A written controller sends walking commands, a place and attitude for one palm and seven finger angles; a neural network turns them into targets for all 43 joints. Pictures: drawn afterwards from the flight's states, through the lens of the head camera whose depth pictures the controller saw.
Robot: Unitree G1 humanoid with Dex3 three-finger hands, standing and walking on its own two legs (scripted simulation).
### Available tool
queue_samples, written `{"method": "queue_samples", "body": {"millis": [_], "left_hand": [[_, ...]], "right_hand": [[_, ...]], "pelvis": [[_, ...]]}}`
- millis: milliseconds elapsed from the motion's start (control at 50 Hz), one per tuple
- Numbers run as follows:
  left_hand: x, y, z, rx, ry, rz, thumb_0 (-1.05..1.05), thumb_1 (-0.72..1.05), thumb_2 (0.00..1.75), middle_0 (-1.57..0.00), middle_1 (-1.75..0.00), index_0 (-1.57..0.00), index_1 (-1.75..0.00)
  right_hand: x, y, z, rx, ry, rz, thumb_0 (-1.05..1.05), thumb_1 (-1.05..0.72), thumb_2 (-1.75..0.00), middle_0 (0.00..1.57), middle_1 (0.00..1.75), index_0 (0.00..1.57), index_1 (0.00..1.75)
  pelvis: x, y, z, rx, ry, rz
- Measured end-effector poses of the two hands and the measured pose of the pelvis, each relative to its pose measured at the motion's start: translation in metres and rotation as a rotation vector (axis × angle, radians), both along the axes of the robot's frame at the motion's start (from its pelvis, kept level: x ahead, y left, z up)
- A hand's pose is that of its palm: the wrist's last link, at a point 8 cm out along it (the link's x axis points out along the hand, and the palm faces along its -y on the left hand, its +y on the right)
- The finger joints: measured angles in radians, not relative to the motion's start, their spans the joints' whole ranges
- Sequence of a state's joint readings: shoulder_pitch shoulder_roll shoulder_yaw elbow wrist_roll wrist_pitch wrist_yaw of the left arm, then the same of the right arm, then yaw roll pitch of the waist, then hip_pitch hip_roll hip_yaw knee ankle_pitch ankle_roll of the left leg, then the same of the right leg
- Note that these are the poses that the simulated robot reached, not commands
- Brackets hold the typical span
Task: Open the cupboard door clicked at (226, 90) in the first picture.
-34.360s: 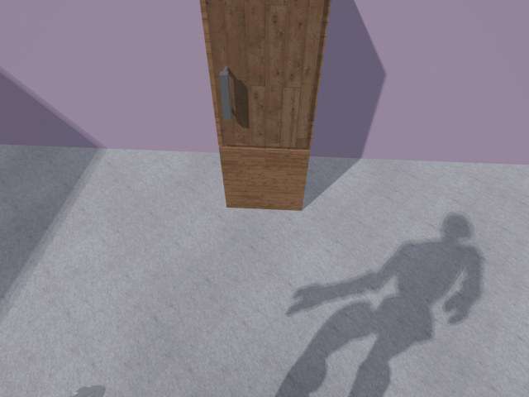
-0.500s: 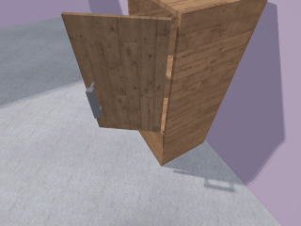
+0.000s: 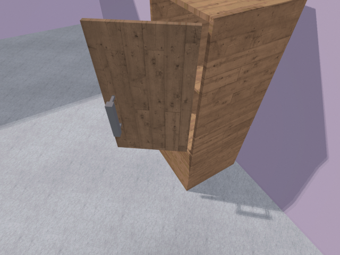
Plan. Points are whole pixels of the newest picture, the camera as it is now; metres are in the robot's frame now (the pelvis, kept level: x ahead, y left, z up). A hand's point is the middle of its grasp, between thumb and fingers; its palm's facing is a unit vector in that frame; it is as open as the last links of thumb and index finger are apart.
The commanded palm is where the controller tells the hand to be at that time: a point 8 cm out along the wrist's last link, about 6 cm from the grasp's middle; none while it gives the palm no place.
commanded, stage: shuffle to correct the standing spot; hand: left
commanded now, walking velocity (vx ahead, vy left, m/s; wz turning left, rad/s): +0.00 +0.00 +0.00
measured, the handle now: (115, 116) +0.61 +0.26 -0.10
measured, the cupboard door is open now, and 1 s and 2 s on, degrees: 55 55 55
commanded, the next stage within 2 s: come to a stop and stand still in 0.28 s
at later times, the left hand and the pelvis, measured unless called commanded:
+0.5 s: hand out of the picture +0.03 +0.21 -0.18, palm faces +0.03 -0.98 -0.20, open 7.4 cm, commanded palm none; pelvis +0.04 +0.03 -0.01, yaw +0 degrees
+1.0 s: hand out of the picture +0.11 +0.18 -0.17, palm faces +0.05 -0.98 -0.19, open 7.3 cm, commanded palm none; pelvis +0.05 +0.01 +0.00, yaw +1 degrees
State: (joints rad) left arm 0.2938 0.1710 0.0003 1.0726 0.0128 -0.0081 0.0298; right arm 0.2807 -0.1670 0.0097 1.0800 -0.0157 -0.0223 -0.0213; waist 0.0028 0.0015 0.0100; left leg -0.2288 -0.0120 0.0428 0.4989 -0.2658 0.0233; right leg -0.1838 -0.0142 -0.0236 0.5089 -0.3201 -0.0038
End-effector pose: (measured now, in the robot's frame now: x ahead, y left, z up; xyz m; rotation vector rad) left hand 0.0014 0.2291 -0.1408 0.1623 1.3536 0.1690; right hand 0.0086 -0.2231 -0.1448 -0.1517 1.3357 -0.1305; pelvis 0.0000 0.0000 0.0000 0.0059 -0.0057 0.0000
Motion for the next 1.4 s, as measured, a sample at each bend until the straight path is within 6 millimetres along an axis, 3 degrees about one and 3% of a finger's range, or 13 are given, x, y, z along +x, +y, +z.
{"method": "queue_samples", "body": {"millis": [220,420,480,640,780,920,1060,1220,1400], "left_hand": [[-0.001,-0.002,-0.005,-0.021,0.023,0.008,0.01,0.9,0.9,-0.2,-0.3,-0.2,-0.3],[-0.001,0.018,-0.018,-0.037,0.099,0.045,0.01,0.9,0.9,-0.2,-0.3,-0.2,-0.3],[0.018,0.024,-0.013,-0.021,0.099,0.026,0.01,0.9,0.9,-0.2,-0.3,-0.2,-0.3],[0.095,0.022,0.0,0.018,-0.07,-0.005,0.01,0.9,0.9,-0.2,-0.3,-0.2,-0.3],[0.121,0.012,0.0,0.01,-0.135,-0.038,0.01,0.9,0.9,-0.2,-0.3,-0.2,-0.3],[0.116,0.002,0.0,-0.027,-0.132,-0.014,0.01,0.91,0.9,-0.2,-0.3,-0.2,-0.3],[0.087,0.005,0.001,-0.011,-0.081,-0.015,0.0,0.92,0.9,-0.2,-0.3,-0.2,-0.3],[0.06,0.034,0.009,0.067,-0.087,-0.003,0.01,0.91,0.9,-0.2,-0.3,-0.2,-0.3],[0.068,0.062,0.024,0.119,-0.17,-0.013,0.01,0.9,0.9,-0.2,-0.3,-0.2,-0.3]], "right_hand": [[0.003,0.001,-0.001,-0.004,0.026,0.006,0.0,-0.91,-0.9,0.2,0.3,0.2,0.3],[0.028,0.015,-0.001,-0.037,0.02,0.009,0.0,-0.91,-0.9,0.2,0.3,0.2,0.3],[0.027,0.023,0.001,-0.032,0.026,-0.009,0.0,-0.91,-0.9,0.2,0.3,0.2,0.3],[0.029,0.034,-0.008,0.026,0.099,-0.02,0.0,-0.91,-0.9,0.2,0.3,0.2,0.3],[0.05,0.023,-0.01,0.012,0.054,-0.048,0.01,-0.92,-0.9,0.2,0.3,0.2,0.3],[0.06,0.012,0.003,-0.022,0.013,-0.011,0.01,-0.93,-0.9,0.2,0.3,0.2,0.3],[0.063,0.004,0.007,-0.022,-0.004,0.004,0.0,-0.92,-0.9,0.2,0.3,0.2,0.3],[0.084,-0.029,0.013,-0.084,-0.118,0.034,0.0,-0.91,-0.9,0.21,0.3,0.2,0.3],[0.107,-0.051,0.033,-0.145,-0.216,0.094,0.0,-0.91,-0.9,0.2,0.3,0.2,0.3]], "pelvis": [[0.006,0.002,-0.002,-0.003,0.004,0.002],[0.036,0.023,-0.011,0.002,0.01,-0.006],[0.042,0.026,-0.007,0.005,0.016,-0.007],[0.053,0.02,-0.004,0.019,0.017,0.014],[0.055,0.015,-0.006,0.005,0.023,0.021],[0.054,0.011,0.0,0.005,0.015,0.013],[0.051,0.005,0.003,0.002,0.004,0.012],[0.042,0.004,-0.002,-0.006,-0.012,0.037],[0.026,0.008,0.002,-0.007,-0.041,0.037]]}}
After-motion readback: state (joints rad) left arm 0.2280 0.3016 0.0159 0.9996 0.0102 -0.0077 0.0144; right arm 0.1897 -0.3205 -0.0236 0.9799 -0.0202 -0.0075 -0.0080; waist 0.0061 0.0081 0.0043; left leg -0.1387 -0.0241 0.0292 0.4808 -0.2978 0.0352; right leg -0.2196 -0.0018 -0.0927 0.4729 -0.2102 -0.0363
